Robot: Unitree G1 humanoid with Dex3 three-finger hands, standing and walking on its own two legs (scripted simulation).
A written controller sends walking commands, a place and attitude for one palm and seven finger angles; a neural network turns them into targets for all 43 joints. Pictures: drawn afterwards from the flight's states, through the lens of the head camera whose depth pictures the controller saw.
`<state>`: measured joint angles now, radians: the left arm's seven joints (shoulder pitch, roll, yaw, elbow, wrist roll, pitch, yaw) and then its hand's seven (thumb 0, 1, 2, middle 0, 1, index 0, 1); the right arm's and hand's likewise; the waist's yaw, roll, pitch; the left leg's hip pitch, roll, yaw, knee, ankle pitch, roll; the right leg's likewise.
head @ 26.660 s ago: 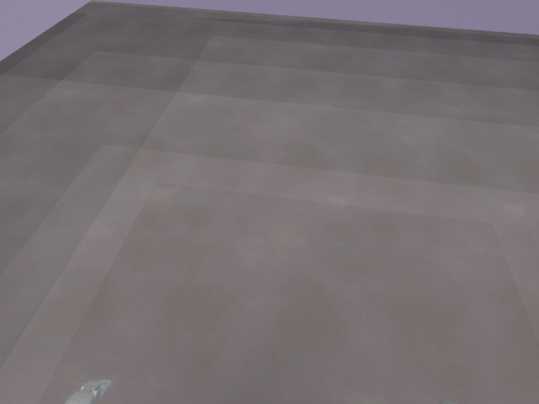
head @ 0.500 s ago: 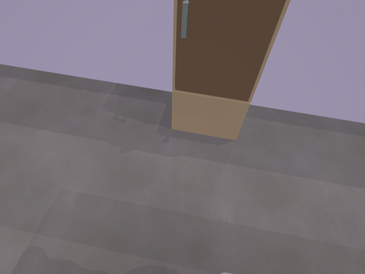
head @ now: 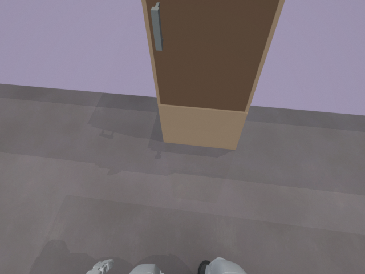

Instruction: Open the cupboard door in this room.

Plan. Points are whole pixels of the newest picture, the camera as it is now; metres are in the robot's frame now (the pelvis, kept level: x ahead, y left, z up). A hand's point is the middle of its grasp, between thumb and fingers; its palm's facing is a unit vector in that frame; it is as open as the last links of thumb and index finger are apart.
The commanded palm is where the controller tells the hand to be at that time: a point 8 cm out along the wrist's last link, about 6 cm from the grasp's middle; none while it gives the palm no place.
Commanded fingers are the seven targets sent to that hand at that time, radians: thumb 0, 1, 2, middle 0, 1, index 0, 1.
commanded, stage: turn to face it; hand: left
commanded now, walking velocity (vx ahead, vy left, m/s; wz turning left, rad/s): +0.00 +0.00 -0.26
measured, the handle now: (158, 27) +0.87 +0.13 +0.06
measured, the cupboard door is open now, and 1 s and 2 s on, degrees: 0 0 0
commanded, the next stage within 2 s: take the last steps up to it in 0.02 s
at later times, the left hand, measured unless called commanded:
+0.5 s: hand out of the picture +0.12 +0.21 -0.15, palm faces -0.03 -0.99 -0.17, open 7.4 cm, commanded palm none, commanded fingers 0.00 0.90 0.90 -0.20 -0.30 -0.20 -0.30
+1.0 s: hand (144, 226) +0.24 +0.12 -0.15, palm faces -0.04 -0.98 -0.20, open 7.3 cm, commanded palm none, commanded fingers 0.00 0.90 0.90 -0.20 -0.30 -0.20 -0.30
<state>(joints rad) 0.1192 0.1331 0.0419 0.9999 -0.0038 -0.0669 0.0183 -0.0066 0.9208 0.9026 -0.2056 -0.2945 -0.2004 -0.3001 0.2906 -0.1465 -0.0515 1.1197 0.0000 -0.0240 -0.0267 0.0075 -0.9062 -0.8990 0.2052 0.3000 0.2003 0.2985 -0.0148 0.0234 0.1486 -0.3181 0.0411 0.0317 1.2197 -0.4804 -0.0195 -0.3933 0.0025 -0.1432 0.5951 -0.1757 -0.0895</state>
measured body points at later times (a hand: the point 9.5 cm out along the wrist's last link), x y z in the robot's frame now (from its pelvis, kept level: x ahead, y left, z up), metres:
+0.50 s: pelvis +0.09 +0.03 +0.03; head +0.09 +0.03 +0.47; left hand +0.12 +0.26 -0.13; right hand +0.06 -0.21 -0.13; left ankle +0.06 +0.15 -0.72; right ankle +0.09 -0.10 -0.66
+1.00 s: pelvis +0.21 -0.05 +0.02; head +0.22 -0.06 +0.47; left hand +0.24 +0.17 -0.13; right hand +0.23 -0.29 -0.14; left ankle +0.28 +0.08 -0.68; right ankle +0.20 -0.14 -0.72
